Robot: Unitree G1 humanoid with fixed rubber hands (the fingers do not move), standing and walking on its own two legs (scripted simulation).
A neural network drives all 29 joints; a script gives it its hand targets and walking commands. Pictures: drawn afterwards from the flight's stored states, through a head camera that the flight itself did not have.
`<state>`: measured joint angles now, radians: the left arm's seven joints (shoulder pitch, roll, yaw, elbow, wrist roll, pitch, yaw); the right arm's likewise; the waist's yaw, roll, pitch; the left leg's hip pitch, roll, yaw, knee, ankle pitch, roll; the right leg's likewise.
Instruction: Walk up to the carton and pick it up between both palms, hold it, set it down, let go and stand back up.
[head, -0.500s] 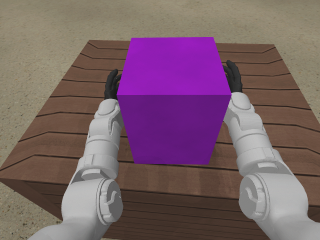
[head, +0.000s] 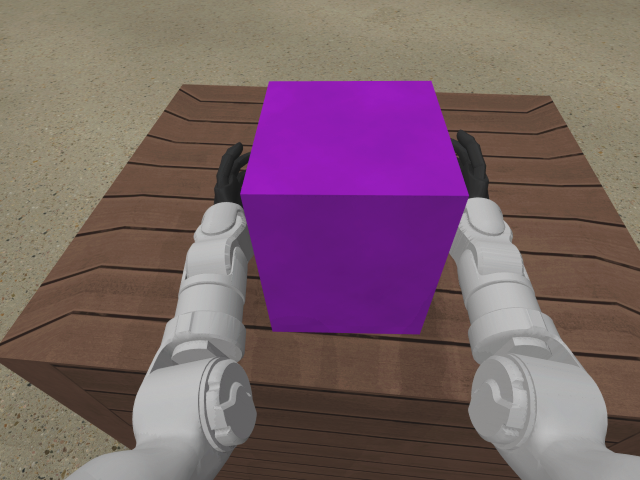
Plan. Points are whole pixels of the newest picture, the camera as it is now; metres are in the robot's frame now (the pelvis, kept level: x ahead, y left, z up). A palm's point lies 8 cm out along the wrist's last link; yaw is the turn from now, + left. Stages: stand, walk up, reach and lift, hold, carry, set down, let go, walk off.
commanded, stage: reach and lift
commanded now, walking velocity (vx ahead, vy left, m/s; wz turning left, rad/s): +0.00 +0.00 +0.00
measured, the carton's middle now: (347, 213) +0.43 +0.03 +0.12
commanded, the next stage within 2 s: none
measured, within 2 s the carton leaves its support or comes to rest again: leaves its support in 0.60 s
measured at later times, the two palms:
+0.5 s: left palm (231, 207) +0.41 +0.18 +0.14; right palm (468, 199) +0.43 -0.11 +0.15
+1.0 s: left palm (230, 213) +0.37 +0.17 +0.16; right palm (486, 212) +0.40 -0.13 +0.16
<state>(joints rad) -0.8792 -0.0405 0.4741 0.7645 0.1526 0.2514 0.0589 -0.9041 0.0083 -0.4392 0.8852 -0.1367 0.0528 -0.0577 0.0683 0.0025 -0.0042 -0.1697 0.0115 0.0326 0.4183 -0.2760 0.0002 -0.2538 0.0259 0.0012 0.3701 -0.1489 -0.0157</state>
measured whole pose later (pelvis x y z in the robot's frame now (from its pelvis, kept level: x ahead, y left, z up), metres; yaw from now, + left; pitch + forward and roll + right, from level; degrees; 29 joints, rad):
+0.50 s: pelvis +0.00 +0.00 +0.00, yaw +0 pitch +2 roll -1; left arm -0.87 -0.04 0.44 0.76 0.15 0.23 0.07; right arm -0.88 0.01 -0.43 0.88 -0.14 -0.02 -0.06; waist 0.07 0.00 -0.01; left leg -0.17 0.01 0.03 0.42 -0.28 0.00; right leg -0.25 0.03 0.00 0.37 -0.14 -0.02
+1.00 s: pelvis -0.03 -0.01 +0.00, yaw +0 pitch +0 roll +0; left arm -0.84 -0.07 0.46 0.76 0.16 0.09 0.06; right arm -0.85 0.01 -0.45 0.96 -0.17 -0.24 -0.07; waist 0.07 0.00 -0.01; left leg -0.17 0.01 0.03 0.42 -0.25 0.00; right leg -0.25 0.03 0.00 0.36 -0.11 -0.02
